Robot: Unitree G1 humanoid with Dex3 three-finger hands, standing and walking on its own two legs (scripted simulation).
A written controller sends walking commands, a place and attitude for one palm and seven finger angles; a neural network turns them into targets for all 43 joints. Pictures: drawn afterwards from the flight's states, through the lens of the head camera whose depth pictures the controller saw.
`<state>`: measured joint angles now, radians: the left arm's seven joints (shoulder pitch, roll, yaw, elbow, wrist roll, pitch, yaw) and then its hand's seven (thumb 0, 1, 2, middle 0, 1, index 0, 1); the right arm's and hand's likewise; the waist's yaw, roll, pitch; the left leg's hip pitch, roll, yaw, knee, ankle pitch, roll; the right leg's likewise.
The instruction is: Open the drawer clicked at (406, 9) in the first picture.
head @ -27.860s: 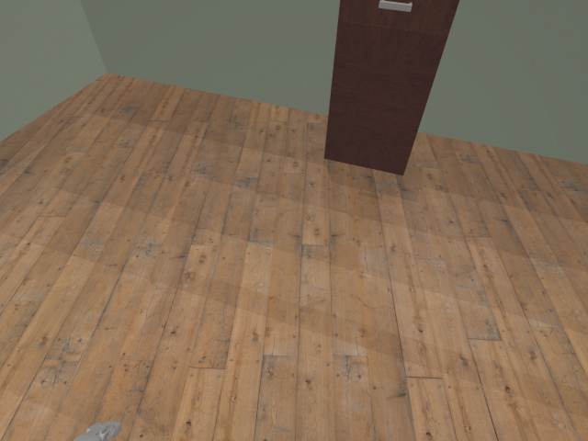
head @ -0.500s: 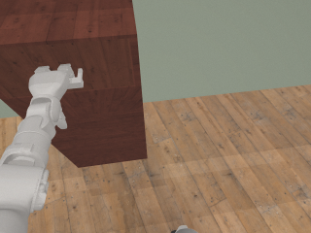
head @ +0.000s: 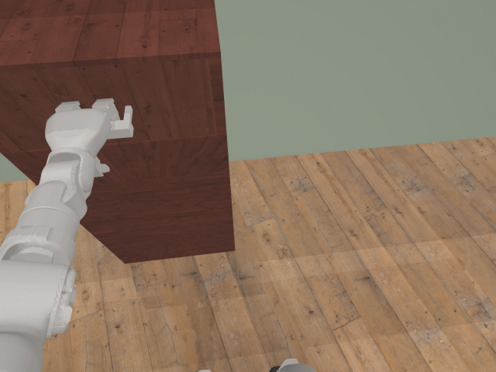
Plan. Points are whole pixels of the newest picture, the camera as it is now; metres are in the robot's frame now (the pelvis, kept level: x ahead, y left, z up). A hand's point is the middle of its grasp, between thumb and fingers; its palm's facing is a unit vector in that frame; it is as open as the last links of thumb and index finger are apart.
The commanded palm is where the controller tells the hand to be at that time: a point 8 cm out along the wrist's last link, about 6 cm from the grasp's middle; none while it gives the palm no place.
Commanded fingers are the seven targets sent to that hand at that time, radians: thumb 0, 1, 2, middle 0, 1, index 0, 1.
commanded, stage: close the thumb around the handle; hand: left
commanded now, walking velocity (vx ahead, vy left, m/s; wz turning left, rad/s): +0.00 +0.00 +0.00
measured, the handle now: (96, 122) +0.52 +0.25 +0.07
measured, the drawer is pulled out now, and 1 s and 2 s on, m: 0.00 0.05 0.18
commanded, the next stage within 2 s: pull the drawer open in 0.32 s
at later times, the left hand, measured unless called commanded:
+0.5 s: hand (94, 152) +0.47 +0.25 +0.05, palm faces -0.04 +0.00 -1.00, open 5.4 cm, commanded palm +0.44 +0.26 +0.10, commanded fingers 0.00 0.90 0.90 -0.40 -1.35 -0.40 -1.35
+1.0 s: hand (90, 178) +0.42 +0.25 +0.05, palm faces +0.01 -0.03 -1.00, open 5.3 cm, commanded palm +0.38 +0.26 +0.10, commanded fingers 0.00 0.90 0.90 -0.40 -1.35 -0.40 -1.35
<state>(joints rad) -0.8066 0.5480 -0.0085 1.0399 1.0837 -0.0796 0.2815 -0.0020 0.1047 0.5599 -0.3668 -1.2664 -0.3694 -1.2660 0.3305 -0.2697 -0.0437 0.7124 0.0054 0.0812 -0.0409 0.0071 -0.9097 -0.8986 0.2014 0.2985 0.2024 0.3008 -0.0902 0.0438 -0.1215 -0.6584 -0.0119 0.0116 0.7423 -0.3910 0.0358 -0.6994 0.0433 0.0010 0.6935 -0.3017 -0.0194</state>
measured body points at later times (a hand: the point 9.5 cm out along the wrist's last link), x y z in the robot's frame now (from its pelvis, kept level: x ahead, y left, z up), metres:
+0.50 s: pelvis +0.00 +0.00 +0.00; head +0.09 -0.01 +0.44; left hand +0.47 +0.25 +0.10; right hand +0.03 -0.28 -0.13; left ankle -0.03 +0.10 -0.71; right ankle +0.01 -0.11 -0.71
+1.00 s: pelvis +0.02 +0.01 +0.01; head +0.07 -0.01 +0.46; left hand +0.41 +0.25 +0.10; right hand +0.12 -0.26 -0.12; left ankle -0.03 +0.10 -0.71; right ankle +0.01 -0.11 -0.71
